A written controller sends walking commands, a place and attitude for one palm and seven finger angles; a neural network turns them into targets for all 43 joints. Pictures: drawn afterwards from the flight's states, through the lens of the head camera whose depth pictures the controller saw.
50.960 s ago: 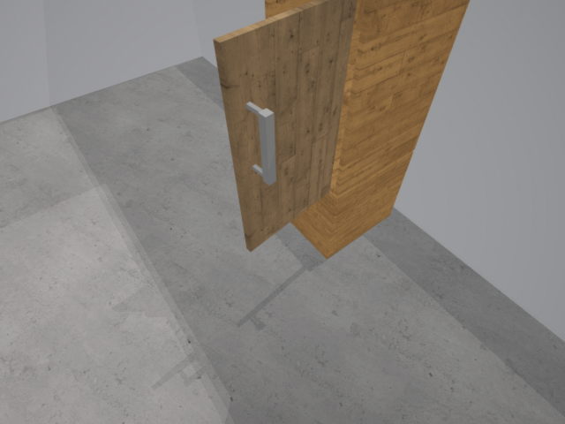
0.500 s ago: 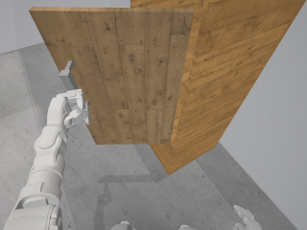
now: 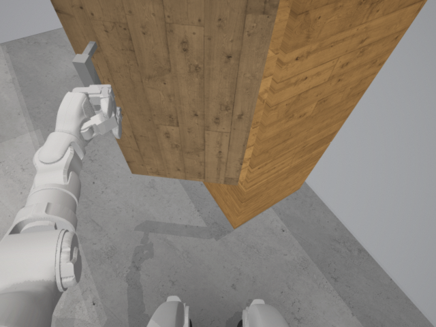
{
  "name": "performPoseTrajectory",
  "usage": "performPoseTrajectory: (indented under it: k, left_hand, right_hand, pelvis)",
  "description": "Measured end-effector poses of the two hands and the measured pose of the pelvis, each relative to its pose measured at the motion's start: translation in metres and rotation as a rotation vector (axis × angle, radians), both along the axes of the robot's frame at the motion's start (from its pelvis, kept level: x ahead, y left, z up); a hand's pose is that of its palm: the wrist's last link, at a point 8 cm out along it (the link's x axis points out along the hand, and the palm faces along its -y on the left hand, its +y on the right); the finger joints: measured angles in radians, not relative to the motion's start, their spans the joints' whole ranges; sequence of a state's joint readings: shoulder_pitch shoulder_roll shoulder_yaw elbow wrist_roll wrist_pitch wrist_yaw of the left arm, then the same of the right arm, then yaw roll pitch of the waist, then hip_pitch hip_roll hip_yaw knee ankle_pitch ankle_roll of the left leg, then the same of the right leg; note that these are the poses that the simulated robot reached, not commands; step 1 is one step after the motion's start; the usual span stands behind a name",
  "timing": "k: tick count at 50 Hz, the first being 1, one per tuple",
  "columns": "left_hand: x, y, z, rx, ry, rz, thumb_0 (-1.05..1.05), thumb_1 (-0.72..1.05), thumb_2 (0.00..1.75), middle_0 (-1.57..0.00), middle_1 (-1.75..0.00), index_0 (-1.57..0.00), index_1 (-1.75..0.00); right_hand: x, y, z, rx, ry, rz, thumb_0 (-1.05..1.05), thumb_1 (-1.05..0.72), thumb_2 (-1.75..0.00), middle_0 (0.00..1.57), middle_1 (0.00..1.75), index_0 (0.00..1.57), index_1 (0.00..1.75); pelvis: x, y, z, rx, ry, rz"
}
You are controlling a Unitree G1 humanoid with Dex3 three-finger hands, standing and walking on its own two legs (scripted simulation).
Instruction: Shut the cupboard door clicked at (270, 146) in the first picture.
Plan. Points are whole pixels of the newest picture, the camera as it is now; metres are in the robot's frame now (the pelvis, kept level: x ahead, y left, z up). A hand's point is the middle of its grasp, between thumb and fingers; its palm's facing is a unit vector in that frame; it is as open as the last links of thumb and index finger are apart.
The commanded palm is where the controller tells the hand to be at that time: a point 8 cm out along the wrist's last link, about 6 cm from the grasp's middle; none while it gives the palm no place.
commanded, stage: push the door shut along its arc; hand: left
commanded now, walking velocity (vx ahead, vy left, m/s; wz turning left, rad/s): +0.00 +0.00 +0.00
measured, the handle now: (102, 90) +0.54 +0.22 +0.09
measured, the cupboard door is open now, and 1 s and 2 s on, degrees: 52 38 21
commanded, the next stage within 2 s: pull the fist back off the door in 1.28 s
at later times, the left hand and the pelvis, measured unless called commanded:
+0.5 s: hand (147, 90) +0.53 +0.13 +0.10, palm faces -0.31 -0.95 +0.01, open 3.1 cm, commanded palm +0.53 +0.18 +0.10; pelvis +0.00 +0.01 -0.02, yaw -2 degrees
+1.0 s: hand (157, 79) +0.56 +0.11 +0.10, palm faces -0.38 -0.92 +0.00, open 3.0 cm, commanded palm +0.59 +0.13 +0.10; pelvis +0.00 +0.00 -0.03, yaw -2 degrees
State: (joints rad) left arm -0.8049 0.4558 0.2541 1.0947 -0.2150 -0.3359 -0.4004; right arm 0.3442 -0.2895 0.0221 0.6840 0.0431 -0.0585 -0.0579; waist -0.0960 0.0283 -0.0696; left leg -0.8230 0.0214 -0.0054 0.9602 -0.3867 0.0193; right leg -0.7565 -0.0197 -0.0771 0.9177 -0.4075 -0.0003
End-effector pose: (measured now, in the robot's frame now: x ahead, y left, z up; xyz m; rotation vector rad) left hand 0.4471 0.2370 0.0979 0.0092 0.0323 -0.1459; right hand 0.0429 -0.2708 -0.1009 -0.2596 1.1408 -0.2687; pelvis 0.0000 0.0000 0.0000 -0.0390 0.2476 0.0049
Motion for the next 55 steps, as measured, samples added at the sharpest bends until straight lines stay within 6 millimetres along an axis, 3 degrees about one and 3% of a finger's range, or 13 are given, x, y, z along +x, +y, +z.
performPoseTrajectory:
  k: [15,30,39,55]
  left_hand:
    - [0.046,-0.018,0.001,0.001,0.015,-0.087,0.01,0.90,0.90,-1.30,-1.50,-1.30,-1.50]
    - [0.094,-0.065,0.007,-0.016,0.023,-0.184,0.01,0.90,0.90,-1.30,-1.50,-1.30,-1.50]
    - [0.101,-0.064,0.008,0.010,0.038,-0.206,-0.01,0.86,0.92,-1.30,-1.50,-1.30,-1.50]
    - [0.114,-0.073,0.009,0.006,0.036,-0.257,0.01,0.91,0.98,-1.30,-1.50,-1.30,-1.50]
  right_hand:
    - [-0.031,0.003,-0.007,-0.017,0.064,-0.034,0.01,-0.90,-0.90,0.20,0.30,0.21,0.30]
    - [-0.063,0.010,-0.010,0.004,0.133,-0.127,0.01,-0.90,-0.90,0.20,0.30,0.21,0.30]
    - [-0.075,0.011,-0.013,0.017,0.202,-0.142,0.01,-0.90,-0.90,0.20,0.30,0.21,0.30]
    - [-0.066,-0.006,-0.015,-0.066,0.184,-0.092,0.00,-0.90,-0.90,0.20,0.30,0.21,0.30]
  pelvis:
    - [-0.004,0.005,-0.013,-0.013,0.073,-0.009]
    - [0.005,0.006,-0.017,-0.010,0.118,-0.045]
    - [0.008,0.002,-0.018,-0.009,0.130,-0.044]
    - [-0.001,0.000,-0.030,-0.030,0.168,-0.021]
